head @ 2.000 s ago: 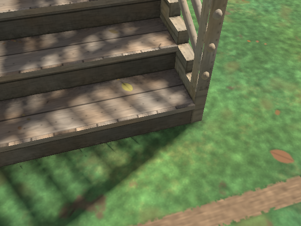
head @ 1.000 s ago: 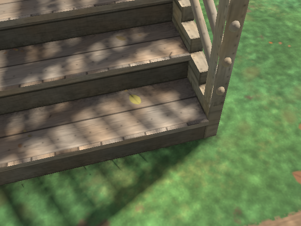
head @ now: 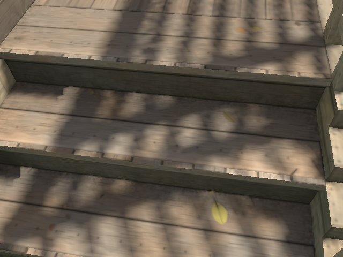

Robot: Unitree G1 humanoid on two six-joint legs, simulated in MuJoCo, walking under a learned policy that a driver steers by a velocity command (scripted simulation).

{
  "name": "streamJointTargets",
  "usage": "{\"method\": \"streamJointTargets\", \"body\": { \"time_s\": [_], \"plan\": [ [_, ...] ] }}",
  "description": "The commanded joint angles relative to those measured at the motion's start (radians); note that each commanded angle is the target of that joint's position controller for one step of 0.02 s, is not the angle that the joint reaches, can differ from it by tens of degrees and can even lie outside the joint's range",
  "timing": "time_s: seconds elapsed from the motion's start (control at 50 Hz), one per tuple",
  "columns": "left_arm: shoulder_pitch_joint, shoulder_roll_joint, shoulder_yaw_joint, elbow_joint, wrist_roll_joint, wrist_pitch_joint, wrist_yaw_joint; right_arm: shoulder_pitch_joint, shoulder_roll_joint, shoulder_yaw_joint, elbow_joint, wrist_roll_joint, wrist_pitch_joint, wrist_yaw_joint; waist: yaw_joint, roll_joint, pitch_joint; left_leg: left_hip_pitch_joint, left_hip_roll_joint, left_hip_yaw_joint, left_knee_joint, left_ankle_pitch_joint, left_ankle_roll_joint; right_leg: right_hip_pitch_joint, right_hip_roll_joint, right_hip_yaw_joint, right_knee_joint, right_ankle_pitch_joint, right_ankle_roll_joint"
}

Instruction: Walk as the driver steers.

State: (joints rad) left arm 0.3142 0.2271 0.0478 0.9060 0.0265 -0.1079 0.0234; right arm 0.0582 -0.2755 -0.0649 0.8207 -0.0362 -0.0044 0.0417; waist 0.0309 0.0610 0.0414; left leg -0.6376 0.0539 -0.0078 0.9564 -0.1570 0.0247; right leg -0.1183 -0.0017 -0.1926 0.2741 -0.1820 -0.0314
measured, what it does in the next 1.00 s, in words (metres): climbs, turning left: left foot, then right foot 0.17 m higher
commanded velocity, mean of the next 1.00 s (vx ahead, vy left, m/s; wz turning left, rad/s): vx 0.31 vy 0.00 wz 0.34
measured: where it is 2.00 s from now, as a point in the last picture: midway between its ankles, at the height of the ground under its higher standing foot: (122, 70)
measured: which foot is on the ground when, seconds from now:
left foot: up 0.00-0.16, down 0.18-0.76, up 0.78-1.00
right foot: down 0.00-0.18, up 0.20-0.72, down 0.74-1.00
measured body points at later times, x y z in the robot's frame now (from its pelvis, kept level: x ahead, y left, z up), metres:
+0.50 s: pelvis +0.17 +0.06 -0.01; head +0.21 +0.09 +0.44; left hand +0.30 +0.31 -0.12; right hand +0.24 -0.20 -0.13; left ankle +0.12 +0.11 -0.75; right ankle +0.22 -0.04 -0.42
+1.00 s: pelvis +0.39 +0.05 +0.14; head +0.41 +0.04 +0.58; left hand +0.29 +0.29 +0.00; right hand +0.61 -0.09 +0.02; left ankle +0.35 +0.20 -0.40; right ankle +0.42 +0.00 -0.58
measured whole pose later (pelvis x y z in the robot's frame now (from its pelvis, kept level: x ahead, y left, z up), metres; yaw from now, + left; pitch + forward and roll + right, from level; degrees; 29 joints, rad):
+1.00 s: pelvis +0.39 +0.05 +0.14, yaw +20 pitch +2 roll +0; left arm 0.40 0.19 0.05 1.00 0.02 -0.06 0.03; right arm 0.14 -0.15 -0.01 0.69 -0.05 -0.03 -0.02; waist -0.02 0.05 0.00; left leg -0.90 -0.04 -0.10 1.69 -0.16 0.12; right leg -0.41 0.04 -0.09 0.73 -0.36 -0.09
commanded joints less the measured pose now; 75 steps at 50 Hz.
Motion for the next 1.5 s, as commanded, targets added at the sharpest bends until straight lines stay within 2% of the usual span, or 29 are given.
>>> {"method": "streamJointTargets", "body": {
  "time_s": [0.02,0.1,0.16,0.18,0.2,0.22,0.24,0.28,0.36,0.58,0.66,0.72,0.74,0.76,0.78,0.8,0.86,0.92,0.98,1.12,1.18,1.26,1.32,1.38,1.42,1.44,1.46,1.48,1.5],
  "plan": [
    [-0.043,0.138,0.029,-0.074,-0.002,-0.010,0.011,-0.068,0.005,0.024,-0.088,-0.005,-0.006,0.014,-0.021,-0.148,-0.041,0.087,0.021,0.018,-0.154,0.048,0.008,-0.015,-0.266,0.091,-0.107,0.288,-0.103],
    [-0.010,0.171,0.050,-0.078,0.006,0.003,-0.013,-0.069,-0.027,0.016,-0.104,-0.020,0.005,-0.002,-0.014,-0.172,-0.049,0.176,-0.019,0.109,-0.225,-0.066,0.034,0.014,-0.293,0.021,0.021,0.416,-0.090],
    [-0.008,0.182,0.049,-0.088,-0.017,0.041,0.000,0.171,-0.011,0.002,-0.039,-0.003,-0.030,-0.013,-0.103,-0.114,-0.190,0.435,-0.152,0.174,-0.432,-0.055,0.095,0.051,-0.238,-0.048,0.498,0.744,-0.068],
    [-0.033,0.183,0.047,-0.117,-0.019,0.045,-0.004,0.266,-0.063,-0.019,-0.012,-0.015,-0.045,-0.021,-0.157,-0.048,-0.211,0.641,-0.117,0.085,-0.508,-0.028,0.112,-0.177,-0.210,-0.045,0.756,0.468,-0.030],
    [0.013,0.039,0.015,-0.147,-0.002,0.048,-0.017,0.254,-0.159,-0.029,-0.029,-0.021,-0.050,-0.027,-0.072,0.180,-0.151,0.750,0.159,-0.308,-0.509,0.296,0.148,-0.512,-0.128,-0.005,1.066,-0.328,0.016],
    [-0.026,0.075,0.012,-0.198,0.005,0.040,-0.018,0.345,-0.262,-0.062,-0.050,0.007,-0.025,-0.032,-0.149,0.203,-0.254,0.814,0.322,-0.619,-0.651,0.293,0.365,-0.714,-0.027,0.140,1.286,-0.324,0.036],
    [-0.082,0.068,0.005,-0.191,0.034,0.036,-0.014,0.318,-0.219,-0.061,-0.053,0.009,-0.014,-0.040,-0.121,0.021,-0.176,0.747,0.304,-0.565,-0.667,0.120,0.366,-0.787,-0.085,0.194,1.352,-0.223,0.043],
    [-0.098,0.066,0.003,-0.177,0.024,0.041,-0.008,0.211,-0.117,-0.026,-0.073,0.019,-0.031,-0.051,-0.047,-0.055,-0.055,0.500,0.186,-0.383,-0.639,0.225,0.284,-0.747,-0.096,0.180,1.409,-0.139,0.060],
    [-0.121,0.000,-0.017,-0.240,0.022,0.102,0.000,0.269,-0.125,-0.019,-0.046,0.009,-0.049,-0.058,-0.037,0.010,-0.118,0.505,0.116,-0.322,-0.551,0.642,0.268,-0.861,-0.013,0.127,1.679,-0.223,0.060],
    [-0.399,-0.087,-0.085,-0.444,0.031,0.129,0.015,0.441,-0.068,0.029,0.115,0.027,-0.045,-0.094,-0.059,-0.040,0.014,0.553,0.087,-0.310,-0.652,0.270,0.192,-1.273,-0.035,0.108,1.748,-0.289,0.018],
    [-0.472,-0.119,-0.111,-0.504,0.008,0.141,0.024,0.480,-0.115,0.016,0.125,0.044,-0.022,-0.152,-0.108,0.006,-0.048,0.715,0.150,-0.253,-0.792,0.790,0.184,-0.979,-0.050,0.100,1.278,-0.405,-0.022],
    [-0.103,-0.050,-0.072,-0.344,-0.035,0.130,0.035,0.381,-0.151,-0.003,0.090,0.047,-0.033,-0.114,0.047,0.168,-0.296,0.655,0.148,-0.105,-0.511,1.681,0.147,-0.349,0.067,0.053,0.997,-0.357,-0.075],
    [0.017,-0.003,-0.051,-0.295,-0.020,0.121,0.031,0.374,-0.169,-0.016,0.099,0.074,-0.057,-0.089,0.114,0.149,-0.352,0.648,0.142,-0.080,-0.347,1.653,0.133,-0.185,0.093,0.100,0.806,-0.317,-0.101],
    [0.091,0.069,-0.022,-0.231,0.004,0.118,0.039,0.389,-0.118,-0.011,0.075,0.085,-0.075,-0.058,0.120,-0.042,-0.345,0.395,0.033,-0.077,-0.100,1.173,0.085,-0.034,-0.055,0.457,0.594,-0.253,-0.200],
    [0.163,0.186,0.010,-0.191,0.029,0.139,0.056,0.346,-0.058,-0.010,0.021,0.054,-0.067,-0.026,0.130,-0.420,-0.371,0.207,-0.230,-0.093,0.312,-0.046,0.045,-0.030,-0.316,1.030,0.176,-0.035,-0.351],
    [0.038,0.179,0.024,-0.185,-0.016,0.134,0.052,0.326,0.017,-0.005,0.004,-0.011,-0.058,-0.020,0.067,-0.293,-0.250,0.071,-0.243,-0.243,0.678,-0.134,0.043,-0.172,-0.309,1.190,0.118,-0.233,-0.355],
    [-0.097,-0.001,-0.008,-0.098,0.003,0.084,0.044,0.241,0.090,0.034,-0.102,-0.040,-0.039,-0.045,-0.071,-0.002,0.048,-0.166,-0.126,-0.167,0.750,-0.033,0.109,-0.429,-0.224,0.784,0.158,-0.635,-0.186],
    [-0.006,-0.053,-0.011,0.013,0.026,0.031,0.020,0.240,0.110,0.045,-0.119,-0.013,-0.033,-0.066,-0.084,-0.115,-0.001,-0.314,-0.130,-0.152,0.915,-0.035,0.110,-0.288,-0.181,0.562,0.124,-0.330,-0.157],
    [0.026,-0.010,0.001,0.069,-0.016,0.015,-0.003,0.126,0.118,0.063,-0.176,-0.021,-0.020,-0.069,-0.136,-0.082,0.036,-0.351,-0.055,-0.090,0.655,0.020,0.093,-0.331,-0.090,0.393,0.082,-0.316,-0.095],
    [0.243,-0.008,0.013,0.032,-0.019,0.028,0.027,0.057,0.155,0.058,-0.114,0.001,-0.029,-0.017,-0.003,-0.194,-0.056,-0.480,-0.002,0.075,0.545,0.112,-0.026,-0.040,-0.146,0.530,0.073,-0.030,-0.221],
    [0.367,0.047,0.042,0.008,0.003,0.009,0.037,-0.158,0.121,0.038,-0.210,-0.042,-0.054,-0.008,0.080,-0.147,-0.027,-0.830,0.028,0.038,0.756,-0.084,-0.021,0.289,-0.250,0.693,0.023,-0.018,-0.296],
    [0.464,0.051,0.057,0.043,0.017,-0.016,0.058,-0.385,0.186,0.070,-0.332,-0.034,-0.070,-0.029,0.133,-0.137,0.112,-1.288,0.033,-0.043,1.232,-0.486,0.040,0.454,-0.327,0.742,-0.003,0.052,-0.320],
    [0.443,-0.011,0.037,0.104,-0.003,0.011,0.037,-0.512,0.221,0.117,-0.472,0.004,-0.062,-0.032,0.121,-0.186,0.178,-1.082,0.060,0.009,0.915,-0.637,0.086,0.190,-0.215,0.572,-0.161,0.045,-0.220],
    [0.194,0.018,0.019,-0.013,-0.055,0.025,0.017,-0.214,0.193,0.094,-0.442,0.058,-0.027,-0.011,-0.051,-0.151,-0.069,0.133,-0.029,0.182,0.350,-0.151,0.124,-0.328,-0.136,0.356,-0.299,0.767,-0.190],
    [0.088,0.297,0.101,-0.069,-0.089,-0.028,-0.023,0.292,0.041,0.006,-0.308,0.044,-0.007,-0.051,-0.293,-0.215,-0.444,0.596,-0.088,0.082,0.202,-0.100,0.107,-0.134,-0.174,0.366,0.166,1.393,-0.120],
    [0.064,0.255,0.106,-0.071,-0.086,-0.057,-0.051,0.347,-0.053,-0.032,-0.280,0.015,-0.009,-0.057,-0.311,-0.136,-0.498,0.638,-0.056,-0.006,0.047,-0.193,0.113,-0.105,-0.132,0.398,0.459,1.257,-0.079],
    [0.076,0.084,0.079,-0.147,-0.106,-0.059,-0.076,0.373,-0.192,-0.058,-0.230,-0.020,-0.033,-0.058,-0.220,0.304,-0.542,0.753,0.287,-0.591,-0.303,-0.082,0.213,-0.403,0.115,0.405,0.942,0.210,-0.016],
    [0.145,0.064,0.082,-0.156,-0.034,-0.054,-0.077,0.240,-0.178,-0.064,-0.271,0.010,-0.020,-0.059,-0.155,0.310,-0.626,0.646,0.356,-0.943,-0.554,-0.077,0.226,-0.412,0.162,0.488,1.402,-0.007,-0.010],
    [0.171,-0.012,0.071,-0.166,-0.022,-0.040,-0.066,0.093,-0.110,-0.048,-0.253,0.021,-0.023,-0.055,-0.049,0.205,-0.517,0.514,0.358,-0.896,-0.584,-0.332,0.214,-0.469,0.088,0.438,1.539,0.050,-0.002]
  ]
}}
Velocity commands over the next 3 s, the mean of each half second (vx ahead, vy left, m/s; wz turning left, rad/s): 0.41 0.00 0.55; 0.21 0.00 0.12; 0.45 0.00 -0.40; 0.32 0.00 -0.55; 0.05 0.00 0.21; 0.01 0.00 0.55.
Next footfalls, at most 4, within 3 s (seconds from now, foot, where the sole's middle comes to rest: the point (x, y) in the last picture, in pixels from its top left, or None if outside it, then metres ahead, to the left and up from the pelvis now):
0.18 left None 0.16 0.12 -0.78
0.74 right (189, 242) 0.46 0.01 -0.62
1.44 left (95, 123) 0.83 0.36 -0.45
1.98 right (160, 40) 1.10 0.12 -0.28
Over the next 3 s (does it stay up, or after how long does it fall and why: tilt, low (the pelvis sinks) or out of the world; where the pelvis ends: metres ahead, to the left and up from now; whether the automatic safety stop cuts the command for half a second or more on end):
stays up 1.08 0.23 0.50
